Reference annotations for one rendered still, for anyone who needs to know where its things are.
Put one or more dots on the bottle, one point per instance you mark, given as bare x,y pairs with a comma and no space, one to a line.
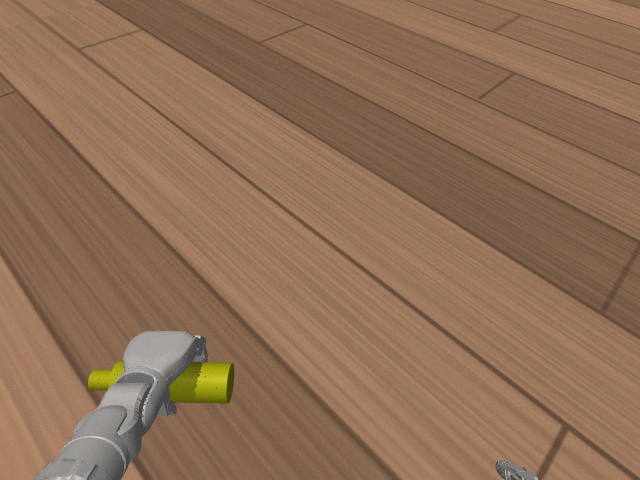
201,382

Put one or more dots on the left robot arm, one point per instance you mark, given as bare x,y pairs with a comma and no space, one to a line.
106,440

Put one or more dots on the right robot hand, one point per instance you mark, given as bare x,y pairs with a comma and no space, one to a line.
509,471

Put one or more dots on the left robot hand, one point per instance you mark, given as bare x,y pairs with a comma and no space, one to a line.
167,352

